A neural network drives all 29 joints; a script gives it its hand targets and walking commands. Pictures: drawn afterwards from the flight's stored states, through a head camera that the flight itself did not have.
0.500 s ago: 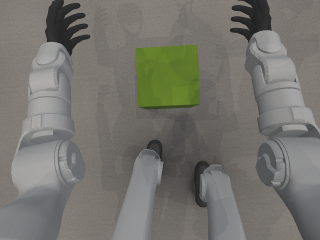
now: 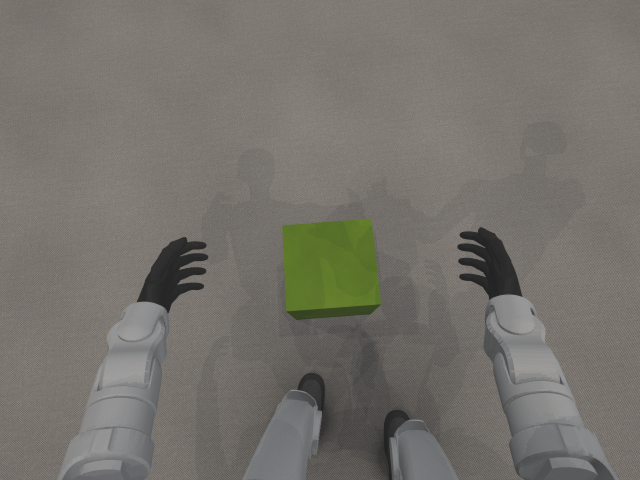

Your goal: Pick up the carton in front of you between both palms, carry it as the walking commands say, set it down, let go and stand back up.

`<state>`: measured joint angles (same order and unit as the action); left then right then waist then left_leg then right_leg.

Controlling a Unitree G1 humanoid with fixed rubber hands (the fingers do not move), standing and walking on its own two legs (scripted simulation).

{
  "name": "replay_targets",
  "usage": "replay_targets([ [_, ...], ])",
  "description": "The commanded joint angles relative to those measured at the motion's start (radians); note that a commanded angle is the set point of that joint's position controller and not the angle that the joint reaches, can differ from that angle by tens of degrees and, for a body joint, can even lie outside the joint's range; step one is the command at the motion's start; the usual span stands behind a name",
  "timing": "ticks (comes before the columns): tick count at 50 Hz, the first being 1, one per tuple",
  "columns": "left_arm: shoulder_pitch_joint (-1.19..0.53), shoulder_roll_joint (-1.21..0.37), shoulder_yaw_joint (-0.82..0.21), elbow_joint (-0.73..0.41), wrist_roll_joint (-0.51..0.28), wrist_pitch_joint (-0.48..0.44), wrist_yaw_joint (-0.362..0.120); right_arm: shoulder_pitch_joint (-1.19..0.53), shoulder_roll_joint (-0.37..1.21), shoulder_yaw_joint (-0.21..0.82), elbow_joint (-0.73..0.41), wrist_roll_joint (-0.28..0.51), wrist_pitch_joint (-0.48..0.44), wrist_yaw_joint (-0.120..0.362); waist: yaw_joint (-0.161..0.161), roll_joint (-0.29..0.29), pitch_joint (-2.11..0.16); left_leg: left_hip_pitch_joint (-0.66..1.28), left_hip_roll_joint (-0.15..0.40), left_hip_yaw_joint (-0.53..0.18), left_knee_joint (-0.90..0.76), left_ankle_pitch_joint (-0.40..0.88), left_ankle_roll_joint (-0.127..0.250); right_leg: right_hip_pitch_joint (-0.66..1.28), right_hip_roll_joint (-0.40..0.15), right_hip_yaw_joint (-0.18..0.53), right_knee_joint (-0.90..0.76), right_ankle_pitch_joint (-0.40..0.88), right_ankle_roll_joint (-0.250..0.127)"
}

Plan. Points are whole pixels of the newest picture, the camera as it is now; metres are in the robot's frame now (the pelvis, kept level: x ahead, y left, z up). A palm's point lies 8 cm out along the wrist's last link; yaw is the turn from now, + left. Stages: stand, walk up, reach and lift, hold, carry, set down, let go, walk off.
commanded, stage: let go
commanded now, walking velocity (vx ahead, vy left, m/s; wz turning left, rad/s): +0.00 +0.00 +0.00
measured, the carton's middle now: (330, 273) +0.46 +0.07 -0.60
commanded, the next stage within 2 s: stand in 0.92 s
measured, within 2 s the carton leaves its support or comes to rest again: neither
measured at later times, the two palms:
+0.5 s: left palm (171, 406) +0.20 +0.20 -0.02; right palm out of the picture +0.23 -0.27 -0.02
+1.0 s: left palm (146, 408) +0.19 +0.22 -0.02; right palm out of the picture +0.21 -0.27 -0.03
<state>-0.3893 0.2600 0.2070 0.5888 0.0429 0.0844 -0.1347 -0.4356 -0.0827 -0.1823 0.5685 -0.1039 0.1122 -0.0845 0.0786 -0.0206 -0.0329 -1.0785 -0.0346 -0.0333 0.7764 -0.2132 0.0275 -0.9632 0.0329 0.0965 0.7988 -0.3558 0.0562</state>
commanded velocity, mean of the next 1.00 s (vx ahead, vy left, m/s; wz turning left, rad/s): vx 0.00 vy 0.00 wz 0.00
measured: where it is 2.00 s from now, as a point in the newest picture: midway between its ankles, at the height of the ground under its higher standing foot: (352, 449)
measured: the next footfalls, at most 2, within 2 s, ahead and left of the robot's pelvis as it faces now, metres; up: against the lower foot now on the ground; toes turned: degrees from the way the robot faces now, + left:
none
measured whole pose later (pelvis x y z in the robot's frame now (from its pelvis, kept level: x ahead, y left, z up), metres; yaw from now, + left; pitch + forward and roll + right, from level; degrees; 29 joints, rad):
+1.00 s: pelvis +0.06 -0.03 +0.05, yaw +3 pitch +1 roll +1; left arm 0.26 0.26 0.03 0.47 0.05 0.07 0.02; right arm 0.28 -0.22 -0.02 0.57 -0.03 0.01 -0.01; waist 0.01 -0.04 -0.02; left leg -0.27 -0.04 -0.07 0.52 -0.26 -0.02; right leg -0.14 -0.01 0.02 0.52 -0.40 0.00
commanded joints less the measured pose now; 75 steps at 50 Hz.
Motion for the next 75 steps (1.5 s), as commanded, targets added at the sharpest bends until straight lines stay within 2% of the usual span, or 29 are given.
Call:
replay_targets([
  [1,0.066,0.069,-0.018,-0.116,-0.022,-0.043,0.014,0.036,-0.073,0.002,-0.081,0.003,-0.05,0.021,0.003,0.067,-0.604,0.897,0.028,-0.032,-0.068,0.355,-0.051,0.008,0.05,-0.122,-0.134,0.07,-0.015],
  [9,0.349,0.039,-0.093,-0.207,-0.047,-0.091,0.051,0.296,-0.115,0.032,-0.106,0.026,-0.114,0.065,-0.016,0.083,-0.384,0.979,0.019,-0.017,-0.197,0.285,-0.055,0.295,0.031,-0.108,-0.269,0.095,-0.037],
  [12,0.451,0.032,-0.12,-0.236,-0.054,-0.098,0.061,0.391,-0.137,0.049,-0.126,0.037,-0.128,0.079,-0.022,0.065,-0.304,1.014,0.01,-0.002,-0.242,0.296,-0.056,0.417,0.025,-0.1,-0.325,0.134,-0.038],
  [16,0.53,0.035,-0.137,-0.256,-0.059,-0.093,0.068,0.492,-0.155,0.075,-0.147,0.052,-0.131,0.094,-0.041,0.012,-0.19,1.047,-0.007,0.019,-0.294,0.301,-0.052,0.541,0.009,-0.086,-0.39,0.204,-0.035],
  [20,0.578,0.046,-0.142,-0.259,-0.062,-0.073,0.066,0.576,-0.169,0.101,-0.18,0.068,-0.117,0.109,-0.063,-0.042,-0.093,1.086,-0.027,0.034,-0.331,0.296,-0.045,0.615,-0.01,-0.074,-0.44,0.274,-0.03],
  [24,0.594,0.061,-0.131,-0.249,-0.056,-0.046,0.064,0.607,-0.179,0.123,-0.21,0.085,-0.089,0.124,-0.071,-0.06,-0.016,1.107,-0.039,0.045,-0.352,0.262,-0.039,0.649,-0.025,-0.064,-0.469,0.302,-0.026],
  [32,0.605,0.067,-0.119,-0.241,-0.03,0.007,0.064,0.608,-0.195,0.138,-0.235,0.102,-0.032,0.142,-0.063,-0.017,0.057,1.144,-0.046,0.049,-0.355,0.237,-0.037,0.685,-0.031,-0.053,-0.483,0.323,-0.028],
  [39,0.598,0.057,-0.121,-0.256,-0.022,0.022,0.063,0.626,-0.199,0.126,-0.233,0.087,-0.01,0.138,-0.075,-0.019,0.04,1.163,-0.043,0.042,-0.347,0.289,-0.039,0.715,-0.021,-0.059,-0.456,0.409,-0.023],
  [40,0.589,0.099,-0.12,-0.301,-0.003,0.074,0.09,0.681,-0.197,0.125,-0.169,0.107,-0.037,0.12,-0.075,-0.001,-0.01,1.109,-0.067,0.045,-0.315,0.277,-0.043,0.76,-0.02,-0.053,-0.43,0.512,-0.022],
  [42,0.617,0.084,-0.134,-0.293,-0.018,0.088,0.108,0.657,-0.2,0.134,-0.18,0.112,-0.047,0.104,-0.073,-0.034,-0.017,1.077,-0.062,0.04,-0.306,0.279,-0.044,0.777,-0.02,-0.051,-0.395,0.557,-0.012],
  [46,0.611,0.065,-0.148,-0.298,-0.034,0.098,0.119,0.63,-0.209,0.14,-0.19,0.111,-0.052,0.101,-0.068,-0.033,0.0,1.057,-0.056,0.035,-0.311,0.272,-0.044,0.76,-0.012,-0.06,-0.398,0.491,-0.023],
  [47,0.661,0.124,-0.13,-0.165,-0.004,-0.008,0.152,0.793,-0.295,0.103,-0.007,0.071,-0.103,0.069,-0.077,-0.02,0.031,0.796,0.086,-0.059,-0.349,0.054,-0.069,0.802,-0.08,-0.101,-0.351,-0.089,-0.025],
  [48,0.71,0.119,-0.133,-0.161,0.014,-0.05,0.168,0.779,-0.33,0.102,-0.007,0.058,-0.124,0.057,-0.05,0.044,0.08,0.712,0.08,-0.093,-0.374,-0.132,-0.072,0.766,-0.093,-0.058,-0.365,-0.225,-0.042],
  [49,0.703,0.121,-0.135,-0.144,0.021,-0.077,0.173,0.73,-0.306,0.108,-0.017,0.057,-0.142,0.058,-0.052,0.036,0.117,0.647,0.067,-0.106,-0.375,-0.191,-0.072,0.726,-0.105,-0.039,-0.374,-0.258,-0.052],
  [50,0.684,0.127,-0.137,-0.139,0.017,-0.096,0.174,0.712,-0.283,0.118,-0.012,0.057,-0.157,0.064,-0.056,0.018,0.115,0.625,0.055,-0.107,-0.357,-0.168,-0.069,0.713,-0.12,-0.021,-0.379,-0.25,-0.059],
  [52,0.666,0.123,-0.142,-0.127,0.004,-0.121,0.175,0.696,-0.255,0.13,0.006,0.061,-0.184,0.08,-0.053,0.005,0.033,0.666,0.036,-0.1,-0.292,-0.012,-0.056,0.719,-0.149,-0.001,-0.369,-0.17,-0.062],
  [55,0.687,0.129,-0.143,-0.098,-0.006,-0.134,0.18,0.725,-0.269,0.132,0.046,0.069,-0.204,0.086,-0.05,0.053,-0.067,0.729,0.053,-0.137,-0.227,0.263,-0.031,0.753,-0.128,-0.056,-0.279,0.039,-0.045],
  [57,0.723,0.134,-0.143,-0.079,-0.016,-0.131,0.185,0.759,-0.284,0.132,0.073,0.074,-0.199,0.08,-0.046,0.056,-0.103,0.748,0.05,-0.147,-0.193,0.365,-0.018,0.776,-0.115,-0.087,-0.228,0.154,-0.035],
  [61,0.758,0.131,-0.153,-0.06,-0.026,-0.112,0.193,0.789,-0.285,0.14,0.097,0.081,-0.178,0.067,-0.051,0.007,-0.088,0.717,0.029,-0.134,-0.145,0.341,-0.005,0.782,-0.126,-0.107,-0.199,0.287,-0.041],
  [65,0.787,0.139,-0.157,-0.043,-0.029,-0.095,0.201,0.796,-0.286,0.142,0.102,0.082,-0.163,0.061,-0.053,-0.004,-0.059,0.696,0.018,-0.134,-0.114,0.317,0.0,0.771,-0.132,-0.13,-0.187,0.347,-0.05],
  [75,0.819,0.138,-0.161,-0.005,-0.029,-0.069,0.208,0.79,-0.286,0.148,0.102,0.084,-0.135,0.049,-0.057,0.026,-0.034,0.692,0.011,-0.163,-0.101,0.328,0.012,0.779,-0.121,-0.167,-0.19,0.302,-0.057],
])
